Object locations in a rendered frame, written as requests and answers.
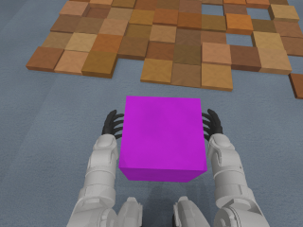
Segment robot thigh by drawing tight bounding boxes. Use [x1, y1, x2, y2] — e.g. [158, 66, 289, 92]
[116, 201, 143, 227]
[173, 200, 210, 227]

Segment robot right thigh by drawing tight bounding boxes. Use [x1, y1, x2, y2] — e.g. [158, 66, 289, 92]
[173, 200, 210, 227]

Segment robot left thigh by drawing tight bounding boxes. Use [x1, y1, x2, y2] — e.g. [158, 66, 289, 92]
[116, 201, 143, 227]

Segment robot left upper arm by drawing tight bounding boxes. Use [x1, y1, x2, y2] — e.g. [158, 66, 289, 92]
[67, 206, 119, 227]

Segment robot left hand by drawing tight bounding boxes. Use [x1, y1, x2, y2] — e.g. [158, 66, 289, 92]
[101, 110, 125, 139]

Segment robot right hand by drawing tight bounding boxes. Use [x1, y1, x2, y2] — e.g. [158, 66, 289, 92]
[202, 109, 223, 142]

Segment carton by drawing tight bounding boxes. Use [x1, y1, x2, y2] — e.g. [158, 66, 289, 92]
[118, 96, 207, 183]

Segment robot right upper arm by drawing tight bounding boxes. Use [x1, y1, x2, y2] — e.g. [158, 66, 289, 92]
[213, 206, 270, 227]

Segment right robot forearm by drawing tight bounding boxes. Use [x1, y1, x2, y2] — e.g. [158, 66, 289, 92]
[206, 133, 266, 219]

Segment left robot forearm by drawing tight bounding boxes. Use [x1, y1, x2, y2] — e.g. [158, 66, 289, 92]
[66, 133, 119, 227]

